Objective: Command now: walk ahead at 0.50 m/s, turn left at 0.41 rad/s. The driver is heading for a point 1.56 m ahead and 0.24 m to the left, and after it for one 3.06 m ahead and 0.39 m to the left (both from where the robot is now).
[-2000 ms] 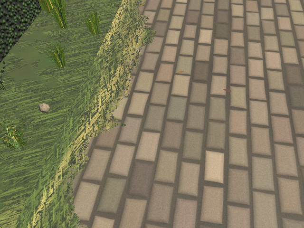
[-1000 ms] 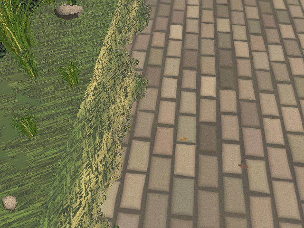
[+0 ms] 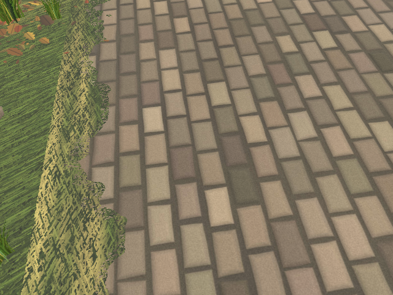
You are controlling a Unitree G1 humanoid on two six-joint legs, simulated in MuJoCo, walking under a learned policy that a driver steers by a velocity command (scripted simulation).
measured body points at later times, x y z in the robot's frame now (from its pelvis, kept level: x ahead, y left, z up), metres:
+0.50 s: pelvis +0.25 +0.07 -0.02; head +0.28 +0.08 +0.43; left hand +0.22 +0.33 -0.15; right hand +0.45 -0.15 -0.13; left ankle +0.28 +0.12 -0.74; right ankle +0.17 -0.09 -0.64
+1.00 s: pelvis +0.50 +0.11 -0.02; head +0.55 +0.11 +0.43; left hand +0.59 +0.39 -0.13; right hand +0.59 -0.14 -0.16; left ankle +0.32 +0.15 -0.65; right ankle +0.62 +0.08 -0.74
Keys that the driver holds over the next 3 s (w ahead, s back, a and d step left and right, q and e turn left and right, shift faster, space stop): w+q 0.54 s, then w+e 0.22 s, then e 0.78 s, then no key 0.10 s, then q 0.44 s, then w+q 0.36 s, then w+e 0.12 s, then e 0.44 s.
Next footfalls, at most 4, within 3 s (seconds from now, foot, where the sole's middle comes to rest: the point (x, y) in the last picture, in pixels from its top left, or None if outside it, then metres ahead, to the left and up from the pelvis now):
0.38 left None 0.32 0.14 -0.78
0.92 right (187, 252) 0.66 0.09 -0.78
1.54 left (138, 259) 0.64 0.26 -0.78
1.94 right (192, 275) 0.57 0.07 -0.78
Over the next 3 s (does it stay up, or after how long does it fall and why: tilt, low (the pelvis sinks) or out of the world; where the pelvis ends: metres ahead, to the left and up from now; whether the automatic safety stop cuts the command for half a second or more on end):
stays up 0.82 0.28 -0.01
